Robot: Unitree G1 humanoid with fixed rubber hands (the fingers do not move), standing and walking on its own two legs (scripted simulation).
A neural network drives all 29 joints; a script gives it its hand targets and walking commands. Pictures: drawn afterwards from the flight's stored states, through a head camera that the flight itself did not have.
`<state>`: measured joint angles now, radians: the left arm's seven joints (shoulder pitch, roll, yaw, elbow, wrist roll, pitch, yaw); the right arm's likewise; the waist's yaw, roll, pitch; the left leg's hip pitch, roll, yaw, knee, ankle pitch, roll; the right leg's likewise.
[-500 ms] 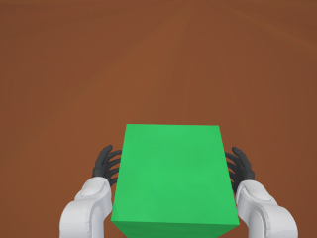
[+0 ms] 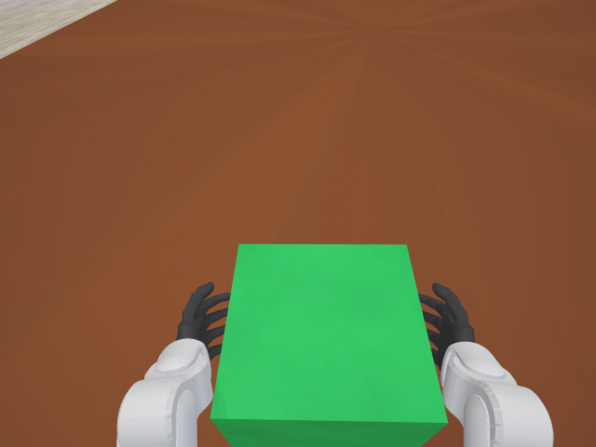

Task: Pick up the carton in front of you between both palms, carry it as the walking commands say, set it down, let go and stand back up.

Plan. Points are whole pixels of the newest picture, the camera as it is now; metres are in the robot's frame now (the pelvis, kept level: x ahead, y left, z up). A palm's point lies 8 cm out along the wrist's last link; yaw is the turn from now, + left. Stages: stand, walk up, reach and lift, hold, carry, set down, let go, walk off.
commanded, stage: carry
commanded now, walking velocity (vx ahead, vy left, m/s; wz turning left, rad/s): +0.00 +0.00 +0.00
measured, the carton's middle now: (321, 361) +0.25 +0.00 +0.02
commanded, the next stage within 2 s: hold in 1.10 s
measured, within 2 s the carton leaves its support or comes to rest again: neither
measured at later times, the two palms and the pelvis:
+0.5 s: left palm (196, 369) +0.21 +0.15 +0.07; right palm (457, 373) +0.21 -0.15 +0.08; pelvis -0.03 +0.00 +0.00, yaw +0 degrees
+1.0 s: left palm (205, 360) +0.24 +0.15 +0.03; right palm (435, 362) +0.24 -0.15 +0.03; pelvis -0.05 +0.00 +0.00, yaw +0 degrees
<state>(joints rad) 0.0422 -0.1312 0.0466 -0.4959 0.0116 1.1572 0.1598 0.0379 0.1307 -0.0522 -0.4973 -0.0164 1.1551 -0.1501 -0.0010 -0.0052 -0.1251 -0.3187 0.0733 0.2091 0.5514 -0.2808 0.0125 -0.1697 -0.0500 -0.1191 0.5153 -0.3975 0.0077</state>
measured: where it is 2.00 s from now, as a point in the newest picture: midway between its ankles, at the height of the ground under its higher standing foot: outside the picture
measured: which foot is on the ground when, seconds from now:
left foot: down 0.00-1.00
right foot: down 0.00-1.00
